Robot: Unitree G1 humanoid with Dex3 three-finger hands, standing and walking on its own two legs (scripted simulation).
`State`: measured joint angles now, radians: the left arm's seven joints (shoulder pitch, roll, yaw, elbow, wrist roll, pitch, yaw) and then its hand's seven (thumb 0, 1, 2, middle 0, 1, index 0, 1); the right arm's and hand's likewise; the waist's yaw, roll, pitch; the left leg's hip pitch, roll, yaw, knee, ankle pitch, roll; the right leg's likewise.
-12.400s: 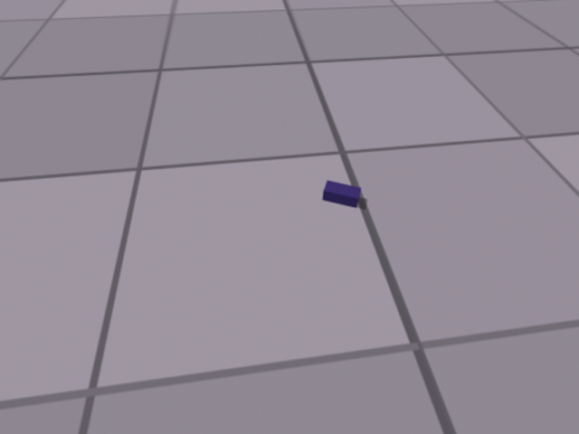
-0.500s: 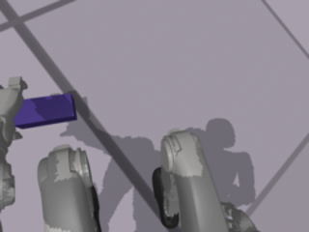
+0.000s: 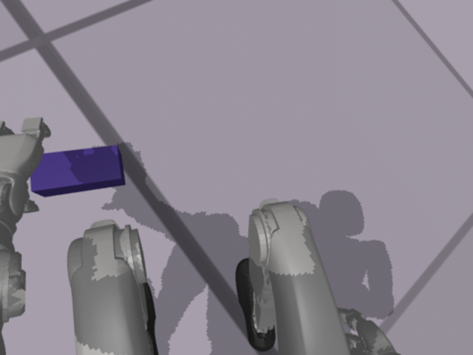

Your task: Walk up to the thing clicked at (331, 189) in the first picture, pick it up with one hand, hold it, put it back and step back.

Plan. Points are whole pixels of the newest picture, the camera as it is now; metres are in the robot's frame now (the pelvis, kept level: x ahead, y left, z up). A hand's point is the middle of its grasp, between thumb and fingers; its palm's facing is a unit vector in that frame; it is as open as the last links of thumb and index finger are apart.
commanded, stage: rise first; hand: left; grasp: from above
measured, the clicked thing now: (80, 171) +0.46 +0.26 -0.29
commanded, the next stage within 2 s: approach in 0.26 s
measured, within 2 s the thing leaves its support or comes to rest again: neither
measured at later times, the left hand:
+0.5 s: hand (34, 176) +0.42 +0.31 -0.17, palm faces -0.47 -0.04 -0.88, open 14.2 cm
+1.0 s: hand (54, 159) +0.45 +0.28 -0.18, palm faces -0.45 -0.07 -0.89, open 14.1 cm
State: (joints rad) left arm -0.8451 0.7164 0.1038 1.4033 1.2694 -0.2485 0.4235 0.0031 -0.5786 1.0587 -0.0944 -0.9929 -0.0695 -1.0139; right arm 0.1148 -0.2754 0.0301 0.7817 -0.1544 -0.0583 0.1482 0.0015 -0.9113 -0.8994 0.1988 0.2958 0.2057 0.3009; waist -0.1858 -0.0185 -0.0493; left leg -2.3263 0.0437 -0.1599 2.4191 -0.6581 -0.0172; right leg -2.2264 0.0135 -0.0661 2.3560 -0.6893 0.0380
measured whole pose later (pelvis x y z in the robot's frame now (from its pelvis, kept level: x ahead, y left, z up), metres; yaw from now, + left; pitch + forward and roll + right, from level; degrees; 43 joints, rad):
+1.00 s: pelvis +0.00 +0.00 -0.01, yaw -1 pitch +31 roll -6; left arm -0.94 0.70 0.15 1.52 1.23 -0.13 0.45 0.01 -0.56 1.06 -0.09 -1.03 -0.07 -1.04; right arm 0.16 -0.29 0.07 0.77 -0.17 -0.10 0.19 0.00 -0.91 -0.89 0.20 0.30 0.20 0.30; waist -0.26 0.01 -0.01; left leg -2.34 0.05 -0.17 2.44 -0.66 -0.02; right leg -2.27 0.03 -0.07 2.38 -0.67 0.03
